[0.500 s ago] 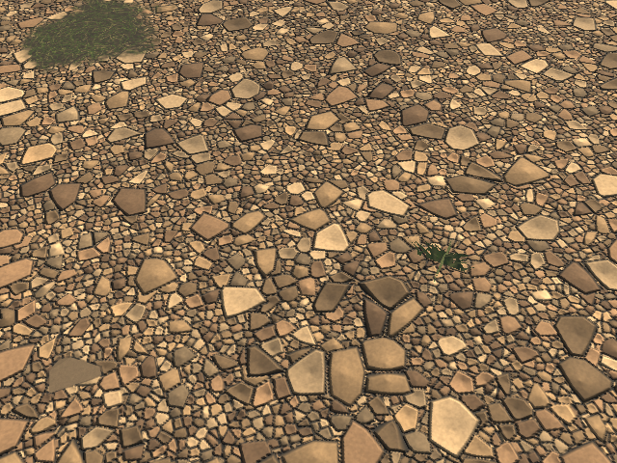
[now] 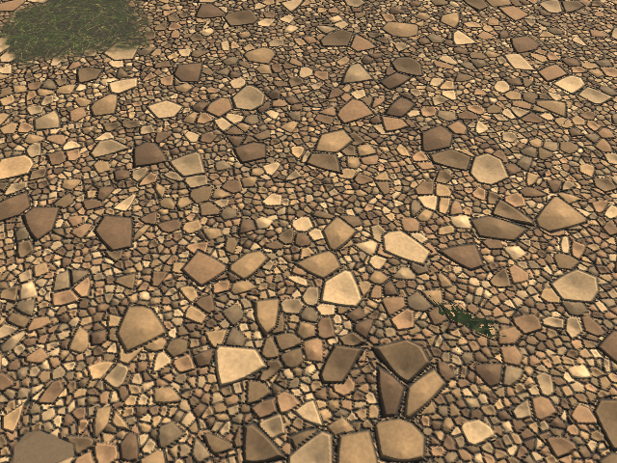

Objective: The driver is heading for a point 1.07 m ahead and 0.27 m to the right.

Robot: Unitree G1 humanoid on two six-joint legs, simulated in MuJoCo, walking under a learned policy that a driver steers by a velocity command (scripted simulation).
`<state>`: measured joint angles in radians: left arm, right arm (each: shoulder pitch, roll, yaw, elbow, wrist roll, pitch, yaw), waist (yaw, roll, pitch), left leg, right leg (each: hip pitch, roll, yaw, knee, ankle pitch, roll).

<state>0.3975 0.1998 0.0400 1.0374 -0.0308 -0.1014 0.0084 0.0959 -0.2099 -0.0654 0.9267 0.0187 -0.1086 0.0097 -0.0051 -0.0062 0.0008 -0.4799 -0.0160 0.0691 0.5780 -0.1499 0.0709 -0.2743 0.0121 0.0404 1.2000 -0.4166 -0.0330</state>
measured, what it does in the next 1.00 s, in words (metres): walks ahead: right foot, then left foot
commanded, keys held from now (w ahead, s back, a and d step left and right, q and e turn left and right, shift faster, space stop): w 0.48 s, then no key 0.40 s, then e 0.12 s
